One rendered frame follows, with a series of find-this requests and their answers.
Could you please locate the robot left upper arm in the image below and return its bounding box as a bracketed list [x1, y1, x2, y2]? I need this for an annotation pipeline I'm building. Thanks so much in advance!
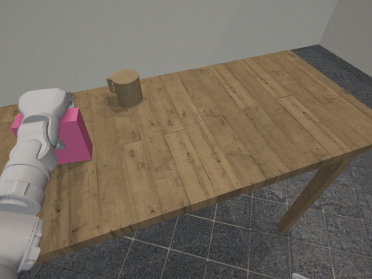
[0, 210, 45, 279]

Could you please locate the robot left hand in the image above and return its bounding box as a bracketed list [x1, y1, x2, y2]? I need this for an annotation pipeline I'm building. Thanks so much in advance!
[19, 88, 76, 151]

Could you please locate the sponge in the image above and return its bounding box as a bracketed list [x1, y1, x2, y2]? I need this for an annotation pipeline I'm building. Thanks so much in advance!
[10, 108, 92, 164]

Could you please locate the table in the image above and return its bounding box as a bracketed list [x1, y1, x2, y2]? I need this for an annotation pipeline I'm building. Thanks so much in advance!
[0, 50, 372, 265]

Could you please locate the robot left forearm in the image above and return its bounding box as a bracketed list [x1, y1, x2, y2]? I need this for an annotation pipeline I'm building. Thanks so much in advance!
[0, 112, 60, 215]

